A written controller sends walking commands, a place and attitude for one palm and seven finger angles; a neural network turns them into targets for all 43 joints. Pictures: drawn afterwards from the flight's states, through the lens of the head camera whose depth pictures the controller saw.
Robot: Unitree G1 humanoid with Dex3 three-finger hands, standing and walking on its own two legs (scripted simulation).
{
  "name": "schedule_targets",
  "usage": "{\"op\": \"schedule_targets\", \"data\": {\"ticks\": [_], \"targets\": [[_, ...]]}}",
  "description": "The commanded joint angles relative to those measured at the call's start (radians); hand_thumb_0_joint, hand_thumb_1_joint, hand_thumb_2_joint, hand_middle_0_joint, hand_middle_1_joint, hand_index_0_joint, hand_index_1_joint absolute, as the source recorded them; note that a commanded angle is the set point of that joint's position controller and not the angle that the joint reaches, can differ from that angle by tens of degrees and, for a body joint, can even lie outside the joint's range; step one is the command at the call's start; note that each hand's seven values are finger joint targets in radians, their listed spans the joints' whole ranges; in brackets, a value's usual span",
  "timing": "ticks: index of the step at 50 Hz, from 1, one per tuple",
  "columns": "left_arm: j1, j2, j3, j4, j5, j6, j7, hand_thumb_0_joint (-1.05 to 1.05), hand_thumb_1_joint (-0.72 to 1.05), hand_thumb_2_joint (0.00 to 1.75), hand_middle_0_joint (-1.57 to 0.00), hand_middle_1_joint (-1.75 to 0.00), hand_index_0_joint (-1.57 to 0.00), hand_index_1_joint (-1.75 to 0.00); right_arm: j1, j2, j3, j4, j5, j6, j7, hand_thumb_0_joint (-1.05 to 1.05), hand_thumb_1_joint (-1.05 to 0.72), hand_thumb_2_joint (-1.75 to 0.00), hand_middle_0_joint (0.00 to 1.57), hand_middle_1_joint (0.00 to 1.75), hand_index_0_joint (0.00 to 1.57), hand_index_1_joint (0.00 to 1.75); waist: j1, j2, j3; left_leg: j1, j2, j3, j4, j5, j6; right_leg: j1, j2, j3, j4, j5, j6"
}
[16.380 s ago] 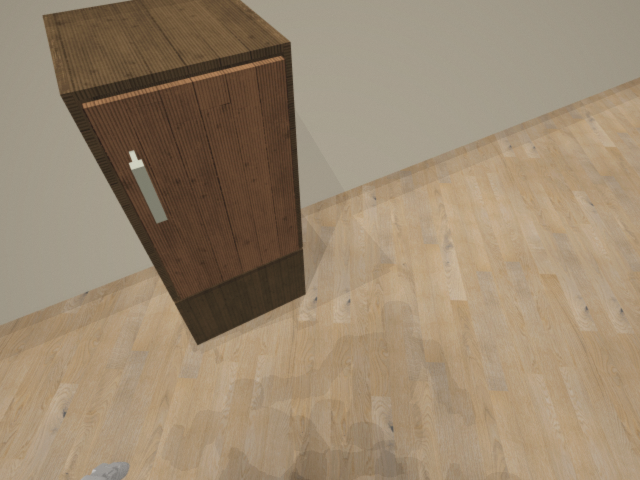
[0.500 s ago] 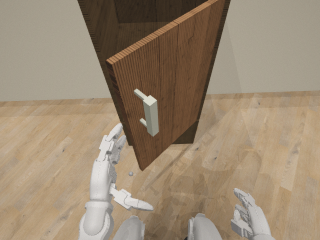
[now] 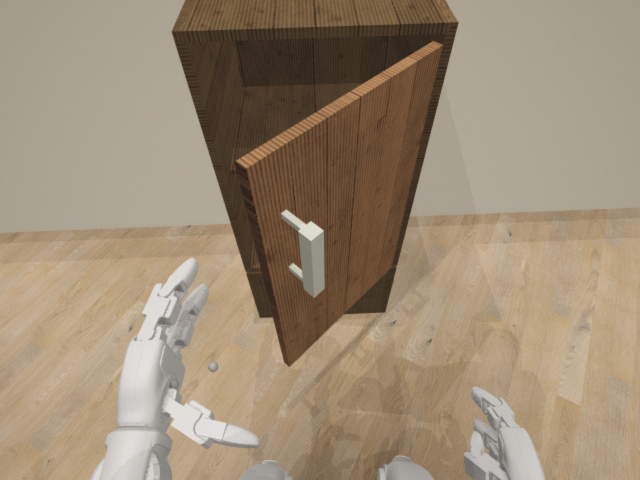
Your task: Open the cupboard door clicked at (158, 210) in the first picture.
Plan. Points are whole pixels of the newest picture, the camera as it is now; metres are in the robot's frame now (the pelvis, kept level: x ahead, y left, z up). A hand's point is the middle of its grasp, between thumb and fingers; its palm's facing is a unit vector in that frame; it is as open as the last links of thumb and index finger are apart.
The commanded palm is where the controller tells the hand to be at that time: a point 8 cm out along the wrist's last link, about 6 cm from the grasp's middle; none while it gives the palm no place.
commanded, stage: draw the hand back to the body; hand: left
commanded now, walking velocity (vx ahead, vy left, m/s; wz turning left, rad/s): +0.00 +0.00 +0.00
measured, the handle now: (302, 254) +0.41 +0.05 +0.03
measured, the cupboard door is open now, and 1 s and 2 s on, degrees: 43 43 43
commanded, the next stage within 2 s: step back with the hand held close in 1.22 s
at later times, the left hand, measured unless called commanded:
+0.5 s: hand (89, 340) +0.22 +0.21 +0.16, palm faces +0.25 -0.90 -0.36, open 13.2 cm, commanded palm +0.18 +0.26 +0.18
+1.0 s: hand out of the picture +0.22 +0.27 +0.23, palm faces +0.46 -0.79 -0.40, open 7.8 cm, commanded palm +0.17 +0.30 +0.24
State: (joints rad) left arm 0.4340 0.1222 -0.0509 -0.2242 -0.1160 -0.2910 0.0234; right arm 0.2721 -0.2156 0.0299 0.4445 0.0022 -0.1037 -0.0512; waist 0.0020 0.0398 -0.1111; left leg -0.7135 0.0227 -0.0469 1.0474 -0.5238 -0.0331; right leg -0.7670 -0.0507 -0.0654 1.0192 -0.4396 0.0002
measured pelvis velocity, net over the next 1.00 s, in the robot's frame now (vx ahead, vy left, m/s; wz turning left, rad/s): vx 0.03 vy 0.01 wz -0.03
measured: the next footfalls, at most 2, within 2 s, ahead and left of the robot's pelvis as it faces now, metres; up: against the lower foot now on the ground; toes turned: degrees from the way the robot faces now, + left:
none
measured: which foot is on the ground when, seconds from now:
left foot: down 0.00-1.00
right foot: down 0.00-1.00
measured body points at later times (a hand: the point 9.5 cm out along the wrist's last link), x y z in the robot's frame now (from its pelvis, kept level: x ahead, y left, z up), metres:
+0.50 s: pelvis +0.02 +0.01 +0.05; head +0.01 -0.01 +0.50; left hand +0.20 +0.26 +0.18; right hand +0.20 -0.20 -0.02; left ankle +0.00 +0.14 -0.67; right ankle +0.04 -0.12 -0.67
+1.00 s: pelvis +0.03 +0.01 +0.07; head +0.01 -0.01 +0.52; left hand +0.19 +0.31 +0.25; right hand +0.21 -0.21 -0.01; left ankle +0.00 +0.14 -0.67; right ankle +0.04 -0.12 -0.67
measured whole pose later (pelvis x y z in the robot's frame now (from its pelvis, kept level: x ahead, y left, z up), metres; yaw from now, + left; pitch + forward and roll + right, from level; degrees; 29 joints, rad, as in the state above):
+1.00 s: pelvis +0.03 +0.01 +0.07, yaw -2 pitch -5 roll -1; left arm 0.44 0.32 0.35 -0.38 -0.04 -0.12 0.12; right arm 0.20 -0.22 0.03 0.65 -0.01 -0.16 -0.09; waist 0.07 0.06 0.04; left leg -0.05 0.03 0.00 0.42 -0.29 -0.02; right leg -0.12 -0.03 -0.04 0.40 -0.20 0.02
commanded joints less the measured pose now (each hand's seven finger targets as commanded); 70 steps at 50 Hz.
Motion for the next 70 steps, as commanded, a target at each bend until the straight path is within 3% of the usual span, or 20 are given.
{"op": "schedule_targets", "data": {"ticks": [1, 7, 8, 9, 10, 15, 23, 30, 32, 37, 39, 42, 46, 50, 55, 62, 66, 67, 68, 70], "targets": [[-0.026, 0.091, 0.077, -0.282, -0.019, -0.048, -0.026, 0.0, -0.5, 0.3, -0.15, -0.3, -0.15, -0.3, -0.068, -0.107, -0.045, -0.172, 0.007, -0.069, -0.012, 0.0, -0.9, -0.9, 0.2, 0.3, 0.2, 0.3, 0.005, -0.031, -0.154, 0.053, -0.051, 0.025, -0.21, 0.172, 0.036, 0.255, 0.049, 0.01, -0.192, 0.124, -0.017], [0.006, 0.12, 0.136, -0.321, -0.061, -0.018, -0.061, 0.0, -0.32, 0.37, -0.16, -0.3, -0.16, -0.3, -0.071, -0.107, -0.038, -0.165, 0.016, -0.086, -0.018, 0.0, -0.9, -0.9, 0.2, 0.3, 0.2, 0.3, 0.005, -0.02, -0.102, 0.098, -0.046, 0.025, -0.249, 0.191, 0.033, 0.285, 0.055, 0.001, -0.23, 0.141, -0.013], [0.014, 0.326, 0.191, -0.328, 0.078, 0.043, 0.018, 0.0, -0.29, 0.39, -0.16, -0.3, -0.16, -0.3, -0.059, -0.12, -0.045, -0.147, 0.009, -0.065, -0.043, 0.0, -0.9, -0.9, 0.2, 0.3, 0.2, 0.3, 0.024, 0.015, -0.16, 0.168, -0.034, 0.047, -0.296, 0.232, 0.044, 0.355, 0.025, 0.043, -0.282, 0.174, -0.025], [0.054, 0.236, 0.156, -0.35, 0.082, 0.082, 0.047, 0.0, -0.26, 0.4, -0.16, -0.3, -0.16, -0.3, -0.063, -0.096, -0.035, -0.163, 0.006, -0.062, -0.053, 0.0, -0.9, -0.9, 0.2, 0.3, 0.2, 0.3, 0.014, 0.014, -0.13, 0.195, -0.039, 0.053, -0.313, 0.259, 0.046, 0.361, 0.024, 0.028, -0.297, 0.206, -0.02], [0.056, 0.214, 0.126, -0.376, 0.098, 0.104, 0.06, 0.0, -0.22, 0.42, -0.16, -0.3, -0.16, -0.3, -0.056, -0.096, -0.03, -0.158, 0.005, -0.062, -0.057, 0.0, -0.9, -0.9, 0.2, 0.3, 0.2, 0.3, 0.016, 0.032, -0.131, 0.224, -0.035, 0.051, -0.327, 0.31, 0.045, 0.38, 0.024, 0.018, -0.297, 0.241, -0.018], [0.054, 0.254, 0.178, -0.382, 0.106, 0.165, 0.097, 0.0, -0.05, 0.5, -0.17, -0.3, -0.17, -0.3, -0.089, -0.1, -0.018, -0.124, 0.0, -0.064, -0.071, 0.0, -0.9, -0.9, 0.2, 0.3, 0.2, 0.3, 0.02, -0.036, -0.043, 0.301, -0.019, 0.045, -0.412, 0.353, 0.044, 0.447, 0.036, -0.003, -0.38, 0.266, -0.009], [0.039, 0.279, 0.263, -0.37, 0.105, 0.16, 0.112, 0.0, 0.23, 0.62, -0.18, -0.3, -0.18, -0.3, -0.14, -0.097, -0.011, -0.059, -0.003, -0.094, -0.07, 0.0, -0.9, -0.9, 0.2, 0.3, 0.2, 0.3, 0.039, -0.004, 0.045, 0.418, -0.014, 0.053, -0.553, 0.389, 0.039, 0.568, 0.037, -0.01, -0.503, 0.288, -0.008], [-0.001, 0.327, 0.362, -0.39, 0.101, 0.138, 0.115, 0.0, 0.48, 0.72, -0.19, -0.3, -0.19, -0.3, -0.165, -0.096, -0.016, -0.013, -0.009, -0.114, -0.063, 0.0, -0.9, -0.9, 0.2, 0.3, 0.2, 0.3, 0.054, 0.031, 0.059, 0.493, -0.012, 0.063, -0.631, 0.44, 0.036, 0.656, 0.041, -0.005, -0.575, 0.333, -0.01], [-0.009, 0.339, 0.392, -0.373, 0.097, 0.134, 0.114, 0.0, 0.55, 0.75, -0.19, -0.3, -0.19, -0.3, -0.173, -0.099, -0.02, -0.001, -0.009, -0.116, -0.062, 0.0, -0.9, -0.9, 0.2, 0.3, 0.2, 0.3, 0.055, 0.006, 0.079, 0.502, -0.008, 0.061, -0.65, 0.427, 0.035, 0.665, 0.044, -0.002, -0.596, 0.324, -0.01], [-0.049, 0.371, 0.458, -0.394, 0.094, 0.119, 0.116, 0.0, 0.73, 0.82, -0.19, -0.3, -0.19, -0.3, -0.183, -0.099, -0.025, 0.021, -0.012, -0.122, -0.059, 0.0, -0.9, -0.9, 0.2, 0.3, 0.2, 0.3, 0.063, 0.058, 0.074, 0.537, -0.009, 0.067, -0.678, 0.448, 0.033, 0.7, 0.046, 0.002, -0.623, 0.343, -0.012], [-0.056, 0.388, 0.491, -0.388, 0.089, 0.114, 0.117, 0.0, 0.8, 0.86, -0.2, -0.3, -0.2, -0.3, -0.186, -0.098, -0.029, 0.029, -0.014, -0.122, -0.058, 0.0, -0.9, -0.9, 0.2, 0.3, 0.2, 0.3, 0.068, 0.025, 0.073, 0.549, -0.008, 0.07, -0.685, 0.461, 0.035, 0.71, 0.048, 0.004, -0.634, 0.36, -0.01], [-0.071, 0.405, 0.529, -0.389, 0.083, 0.108, 0.116, 0.0, 0.9, 0.9, -0.2, -0.3, -0.2, -0.3, -0.192, -0.101, -0.034, 0.037, -0.013, -0.122, -0.056, 0.0, -0.9, -0.9, 0.2, 0.3, 0.2, 0.3, 0.07, 0.04, 0.075, 0.56, -0.006, 0.074, -0.693, 0.47, 0.035, 0.723, 0.048, 0.009, -0.646, 0.37, -0.011], [-0.056, 0.341, 0.465, -0.317, 0.081, 0.117, 0.101, 0.0, 0.9, 0.9, -0.2, -0.3, -0.2, -0.3, -0.194, -0.108, -0.043, 0.048, -0.009, -0.113, -0.049, 0.0, -0.9, -0.9, 0.2, 0.3, 0.2, 0.3, 0.06, 0.003, 0.132, 0.565, -0.004, 0.076, -0.707, 0.438, 0.039, 0.693, 0.052, 0.008, -0.676, 0.336, -0.007], [-0.062, 0.383, 0.5, -0.37, 0.086, 0.11, 0.107, 0.0, 0.9, 0.9, -0.2, -0.3, -0.2, -0.3, -0.195, -0.108, -0.046, 0.044, -0.018, -0.113, -0.05, 0.0, -0.9, -0.9, 0.2, 0.3, 0.2, 0.3, 0.072, 0.016, 0.053, 0.587, -0.011, 0.078, -0.709, 0.481, 0.042, 0.743, 0.05, 0.011, -0.662, 0.385, -0.006], [-0.061, 0.4, 0.513, -0.409, 0.091, 0.108, 0.111, 0.0, 0.9, 0.9, -0.2, -0.3, -0.2, -0.3, -0.2, -0.102, -0.045, 0.048, -0.019, -0.119, -0.051, 0.0, -0.9, -0.9, 0.2, 0.3, 0.2, 0.3, 0.073, 0.047, 0.036, 0.6, -0.014, 0.083, -0.702, 0.52, 0.037, 0.758, 0.052, 0.015, -0.663, 0.425, -0.008], [-0.058, 0.377, 0.495, -0.362, 0.086, 0.112, 0.106, 0.0, 0.9, 0.9, -0.2, -0.3, -0.2, -0.3, -0.202, -0.101, -0.046, 0.054, -0.016, -0.12, -0.051, 0.0, -0.9, -0.9, 0.2, 0.3, 0.2, 0.3, 0.066, 0.029, 0.102, 0.593, -0.011, 0.085, -0.717, 0.466, 0.038, 0.725, 0.056, 0.015, -0.689, 0.372, -0.005], [-0.053, 0.385, 0.502, -0.355, 0.087, 0.113, 0.106, 0.0, 0.9, 0.9, -0.2, -0.3, -0.2, -0.3, -0.205, -0.105, -0.049, 0.057, -0.018, -0.12, -0.05, 0.0, -0.9, -0.9, 0.2, 0.3, 0.2, 0.3, 0.071, 0.013, 0.09, 0.603, -0.011, 0.084, -0.717, 0.475, 0.04, 0.729, 0.059, 0.017, -0.694, 0.382, -0.005], [-0.142, 0.409, 0.51, -0.401, 0.088, 0.108, 0.109, 0.0, 0.9, 0.9, -0.2, -0.3, -0.2, -0.3, -0.209, -0.106, -0.047, 0.055, -0.017, -0.119, -0.051, 0.0, -0.9, -0.9, 0.2, 0.3, 0.2, 0.3, 0.063, 0.033, 0.081, 0.604, -0.014, 0.084, -0.72, 0.465, 0.04, 0.733, 0.057, 0.021, -0.695, 0.375, -0.004], [-0.194, 0.511, 0.627, -0.404, 0.087, 0.072, 0.113, 0.0, 0.9, 0.9, -0.2, -0.3, -0.2, -0.3, -0.198, -0.136, -0.048, 0.025, -0.009, -0.095, -0.048, 0.0, -0.9, -0.9, 0.2, 0.3, 0.2, 0.3, 0.018, -0.013, 0.165, 0.506, 0.0, 0.079, -0.686, 0.38, 0.055, 0.627, 0.025, 0.085, -0.74, 0.396, 0.001], [-0.026, 0.418, 0.561, -0.315, 0.089, 0.069, 0.096, 0.0, 0.9, 0.9, -0.2, -0.3, -0.2, -0.3, -0.198, -0.13, -0.058, 0.027, -0.014, -0.061, -0.041, 0.0, -0.9, -0.9, 0.2, 0.3, 0.2, 0.3, 0.017, -0.081, 0.124, 0.518, -0.011, 0.074, -0.649, 0.383, 0.056, 0.61, 0.002, 0.096, -0.747, 0.412, -0.005]]}}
